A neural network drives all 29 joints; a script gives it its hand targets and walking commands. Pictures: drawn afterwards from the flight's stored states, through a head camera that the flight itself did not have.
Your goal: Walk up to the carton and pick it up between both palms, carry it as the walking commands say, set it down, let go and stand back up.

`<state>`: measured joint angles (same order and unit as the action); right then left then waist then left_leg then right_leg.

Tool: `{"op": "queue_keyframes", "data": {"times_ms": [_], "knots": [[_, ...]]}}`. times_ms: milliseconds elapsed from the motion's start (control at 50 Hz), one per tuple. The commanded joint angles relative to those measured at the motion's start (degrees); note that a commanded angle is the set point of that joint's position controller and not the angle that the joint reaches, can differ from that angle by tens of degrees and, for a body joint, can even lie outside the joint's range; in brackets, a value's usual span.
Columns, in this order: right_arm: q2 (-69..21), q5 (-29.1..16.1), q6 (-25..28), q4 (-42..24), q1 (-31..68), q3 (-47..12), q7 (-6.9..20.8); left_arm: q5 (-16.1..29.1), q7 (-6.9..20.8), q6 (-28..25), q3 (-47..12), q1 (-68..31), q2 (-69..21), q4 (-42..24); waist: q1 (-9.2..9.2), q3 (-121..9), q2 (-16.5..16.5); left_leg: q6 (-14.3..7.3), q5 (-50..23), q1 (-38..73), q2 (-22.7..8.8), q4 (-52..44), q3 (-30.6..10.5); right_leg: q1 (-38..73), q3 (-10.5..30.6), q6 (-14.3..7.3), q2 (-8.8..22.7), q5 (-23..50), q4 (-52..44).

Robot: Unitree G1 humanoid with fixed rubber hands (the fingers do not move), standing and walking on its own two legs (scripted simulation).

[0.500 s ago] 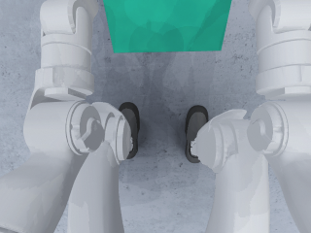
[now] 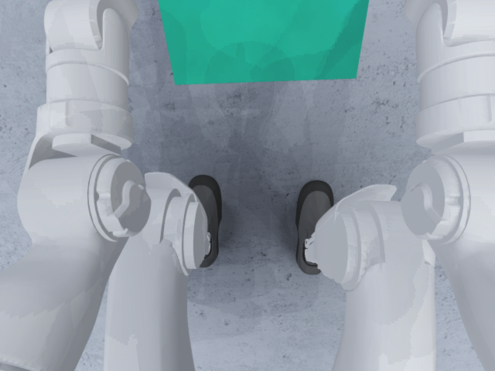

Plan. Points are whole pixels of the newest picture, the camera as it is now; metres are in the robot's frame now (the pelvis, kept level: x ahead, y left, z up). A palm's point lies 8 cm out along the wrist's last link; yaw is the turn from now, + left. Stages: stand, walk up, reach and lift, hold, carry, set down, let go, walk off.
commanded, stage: set down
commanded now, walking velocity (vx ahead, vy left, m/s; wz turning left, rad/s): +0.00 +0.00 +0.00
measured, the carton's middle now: out of the picture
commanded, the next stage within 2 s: none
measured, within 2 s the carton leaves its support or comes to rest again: rests again in 1.54 s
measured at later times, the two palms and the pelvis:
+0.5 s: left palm out of the picture +0.58 +0.17 -0.18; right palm out of the picture +0.59 -0.15 -0.19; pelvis +0.01 +0.00 -0.01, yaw +0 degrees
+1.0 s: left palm out of the picture +0.59 +0.18 -0.19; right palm out of the picture +0.60 -0.15 -0.20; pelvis +0.02 +0.00 -0.02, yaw +1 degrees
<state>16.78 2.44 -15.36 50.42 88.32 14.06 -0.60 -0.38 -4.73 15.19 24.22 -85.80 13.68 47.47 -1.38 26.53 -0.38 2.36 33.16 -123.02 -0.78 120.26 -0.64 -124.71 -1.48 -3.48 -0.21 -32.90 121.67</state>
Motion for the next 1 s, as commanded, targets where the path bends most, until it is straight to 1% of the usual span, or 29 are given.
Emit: {"op": "queue_keyframes", "data": {"times_ms": [0, 60, 80, 120, 140, 160, 220, 240, 260, 280, 340, 400, 460, 500, 520, 540, 580, 600, 660, 720, 740, 780, 800, 820, 840, 920, 940, 960, 980], "knots": [[-43.6, -4.2, 1.2, 2.4, 23.7, -20.2, 15.4, 2.5, 16.4, 0.1, -19.4, -19.9, -51.3, 7.1, -5.13, -59.4, 2.5, -2.2, -14.4, 21.4, 7.1, -3.6, 4.7, 31.4, 2.7, 1.7, -4.6, 15.0, -6.9], [-42.9, -3.9, 0.7, 4.9, 19.7, -17.9, 15.5, 3.2, 16.6, 0.1, -20.5, -20.4, -48.9, 5.8, -3.17, -57.4, 0.5, -2.1, -14.9, 21.4, 6.9, -3.6, 4.5, 28.4, 1.9, 1.8, -4.8, 15.0, -6.3], [-43.7, -4.3, 0.8, 4.2, 19.9, -19.7, 15.8, 2.3, 16.8, 0.0, -19.5, -18.5, -50.1, 6.9, -5.06, -58.1, 1.0, -2.3, -14.9, 22.3, 6.8, -4.3, 4.3, 31.0, 2.8, 1.9, -4.7, 15.3, -6.7], [-40.9, -2.7, 1.0, 3.7, 21.7, -17.9, 15.5, 2.3, 17.0, 0.4, -18.5, -18.0, -52.2, 8.3, -2.52, -56.1, 0.6, -1.6, -12.9, 20.2, 6.9, -3.5, 5.0, 29.2, 2.8, 1.9, -4.7, 13.2, -7.3], [-43.8, -4.6, 0.9, 3.8, 19.5, -18.9, 15.9, 1.6, 17.0, 0.1, -19.4, -18.6, -49.5, 5.6, -6.05, -56.8, 0.4, -2.0, -13.7, 20.7, 6.4, -3.4, 4.4, 28.6, 3.5, 1.8, -4.9, 14.6, -6.1], [-43.3, -4.2, 1.1, 2.7, 20.0, -19.5, 15.6, 3.0, 17.0, -0.2, -19.5, -19.0, -50.8, 5.0, -2.38, -57.5, 2.9, -2.1, -16.0, 22.3, 7.1, -3.2, 4.2, 28.8, 1.9, 1.9, -5.4, 15.8, -7.2], [-44.8, -4.2, 0.1, 5.2, 17.5, -19.3, 16.3, 2.1, 17.3, 0.2, -19.0, -16.5, -50.4, 7.0, -5.16, -56.0, 1.5, -1.8, -15.3, 21.8, 6.9, -3.3, 5.3, 28.5, 3.6, 1.4, -4.7, 15.3, -7.1], [-46.3, -5.1, 0.5, 4.8, 18.2, -18.4, 16.9, 2.7, 16.9, 0.1, -20.7, -19.2, -51.7, 5.2, -3.40, -57.5, -0.4, -2.1, -17.1, 22.9, 6.7, -3.1, 4.0, 26.4, 3.0, 1.2, -5.5, 16.9, -5.8], [-42.8, -4.7, 0.8, 4.2, 18.4, -20.1, 16.7, 1.7, 16.9, -0.4, -17.8, -14.8, -49.6, 8.3, -5.28, -57.2, 2.3, -2.2, -16.5, 23.6, 7.0, -3.1, 4.6, 28.0, 1.7, 2.8, -4.9, 16.2, -5.9], [-42.5, -4.7, 1.0, 4.1, 18.4, -18.3, 16.3, 2.2, 17.4, 0.3, -19.9, -16.4, -51.8, 8.6, -2.14, -55.2, -0.9, -2.0, -17.6, 23.5, 6.9, -2.6, 4.1, 23.5, 2.6, 1.7, -5.0, 15.3, -7.0], [-44.7, -2.9, 1.0, 5.8, 17.3, -17.4, 16.1, 0.0, 17.9, -0.2, -17.1, -14.8, -51.6, 9.5, -5.61, -54.5, -0.2, -1.5, -15.5, 16.3, 7.1, -1.6, 6.9, 28.5, 4.3, 1.8, -4.7, 17.2, -6.8], [-43.3, -2.2, 0.6, 7.4, 15.1, -17.3, 16.4, 2.3, 18.1, 0.4, -17.6, -14.6, -51.9, 9.7, -1.85, -52.9, 4.7, -2.3, -15.5, 16.4, 7.0, -2.1, 3.6, 28.1, 2.1, 2.2, -4.3, 16.3, -5.4], [-45.7, -2.9, 0.1, 10.5, 13.2, -16.2, 16.7, 1.1, 17.6, 0.0, -18.1, -14.7, -49.9, 8.4, -4.22, -50.4, 2.4, -1.8, -16.7, 19.8, 7.0, -2.1, 3.5, 22.8, 2.0, 1.7, -4.8, 14.3, -5.0], [-43.9, -2.9, 0.6, 7.1, 14.2, -16.0, 16.8, 0.6, 17.9, 0.7, -17.8, -10.7, -53.1, 9.7, -3.17, -51.3, -0.5, -2.0, -16.2, 18.0, 7.1, -1.4, 4.4, 22.3, 2.7, 1.4, -5.0, 15.2, -5.0], [-44.7, -0.8, 0.2, 9.0, 10.8, -18.2, 16.6, 1.1, 17.8, 0.1, -16.7, -11.3, -50.8, 10.2, -2.90, -51.4, 4.3, -1.8, -15.8, 17.3, 7.0, -1.1, 4.0, 25.3, 3.0, 1.4, -4.5, 15.5, -5.4], [-44.1, -2.0, 0.8, 8.0, 12.2, -16.8, 16.8, 0.0, 18.1, 0.0, -17.4, -11.6, -50.5, 8.9, -4.51, -50.9, 2.0, -1.6, -15.1, 14.7, 7.1, -1.3, 4.8, 24.1, 3.6, 1.6, -4.7, 16.6, -5.2], [-44.1, -1.8, 0.8, 8.9, 11.7, -17.4, 16.7, 1.1, 17.4, 0.0, -18.2, -10.2, -51.4, 10.6, -2.19, -52.0, 2.1, -1.5, -16.6, 21.1, 6.6, -2.8, 2.7, 23.1, 2.0, 1.7, -4.5, 14.5, -5.0], [-44.5, -2.4, 1.0, 7.8, 13.3, -16.6, 16.4, 0.2, 17.7, 0.1, -17.6, -10.4, -52.5, 11.3, -4.14, -52.3, 0.0, -1.4, -17.7, 21.7, 6.9, -1.5, 4.3, 23.6, 2.7, 1.7, -4.6, 14.6, -5.7], [-45.5, -2.0, 0.5, 9.1, 9.9, -16.7, 17.1, 0.3, 18.1, 0.3, -16.4, -7.8, -52.8, 10.8, -2.77, -50.5, 2.6, -1.7, -15.0, 13.6, 7.2, -1.8, 5.4, 26.6, 3.0, 1.2, -4.7, 16.5, -5.1], [-47.4, -1.8, 0.1, 12.1, 7.2, -16.7, 17.5, -1.5, 17.8, 0.0, -15.5, -6.2, -50.0, 11.8, -5.90, -46.7, 3.9, -1.6, -17.1, 16.1, 6.6, -1.7, 4.8, 21.9, 3.5, 1.3, -4.3, 15.6, -5.4], [-44.6, 0.1, 0.3, 11.1, 7.9, -15.2, 17.2, -1.5, 18.3, 0.2, -14.6, -6.0, -51.8, 13.1, -3.11, -49.8, 2.5, -1.2, -15.0, 16.1, 7.3, -1.1, 5.4, 23.8, 3.3, 1.1, -4.7, 14.7, -6.0], [-46.3, -1.7, 1.1, 8.1, 11.4, -17.4, 16.8, 0.0, 18.1, -0.5, -15.7, -7.1, -52.1, 11.6, -4.29, -51.3, 3.9, -1.6, -18.2, 16.7, 7.4, -1.5, 4.7, 26.4, 2.5, 1.7, -4.4, 18.6, -5.6], [-44.1, -2.3, 2.1, 7.0, 13.0, -17.2, 16.3, -0.4, 17.9, -0.7, -16.6, -6.1, -53.0, 13.4, -5.04, -52.0, -0.5, -0.9, -19.4, 17.8, 6.8, -0.6, 5.1, 24.9, 3.6, 1.6, -4.2, 18.8, -4.7], [-43.5, -2.2, 2.0, 5.8, 13.4, -19.7, 16.4, 2.9, 17.6, -0.7, -17.5, -8.9, -51.9, 12.7, -2.66, -54.8, 4.3, -1.4, -19.7, 19.8, 6.5, -0.1, 3.9, 27.1, 2.7, 2.0, -4.0, 19.1, -4.4], [-44.8, -2.2, 1.3, 9.0, 12.0, -16.8, 16.6, 0.0, 17.5, -0.6, -17.1, -6.2, -50.1, 13.6, -4.94, -51.3, 2.1, -1.5, -18.1, 17.2, 6.2, -0.4, 4.3, 25.0, 3.3, 1.6, -3.7, 18.4, -3.6], [-45.2, 0.8, 1.1, 11.2, 8.1, -14.3, 16.8, -1.6, 17.8, 0.1, -14.6, -7.0, -51.1, 15.2, -4.00, -49.4, 1.9, -1.2, -16.6, 16.2, 6.1, -0.5, 4.2, 23.4, 4.1, 1.1, -4.2, 17.1, -4.4], [-45.7, -0.8, 0.5, 12.5, 9.2, -15.8, 17.1, -2.1, 17.2, -0.3, -13.8, -7.3, -47.7, 13.4, -6.49, -49.4, 3.7, -1.3, -16.1, 16.2, 6.2, -2.2, 3.9, 24.7, 3.3, 1.7, -4.0, 16.8, -4.0], [-41.8, 0.3, 1.2, 9.3, 10.7, -14.3, 16.3, -2.1, 17.6, 0.0, -14.1, -3.4, -51.2, 15.9, -3.19, -47.5, 0.5, -1.1, -14.8, 16.3, 6.4, -0.4, 5.4, 23.4, 3.4, 2.0, -4.5, 13.8, -5.6], [-43.0, 0.1, 0.7, 11.2, 10.2, -15.4, 16.6, -1.7, 17.7, -0.4, -13.5, -4.4, -49.3, 14.6, -4.34, -48.0, 3.6, -1.3, -14.3, 15.5, 6.8, -1.0, 4.4, 23.8, 3.0, 1.9, -4.2, 14.8, -4.5]]}}
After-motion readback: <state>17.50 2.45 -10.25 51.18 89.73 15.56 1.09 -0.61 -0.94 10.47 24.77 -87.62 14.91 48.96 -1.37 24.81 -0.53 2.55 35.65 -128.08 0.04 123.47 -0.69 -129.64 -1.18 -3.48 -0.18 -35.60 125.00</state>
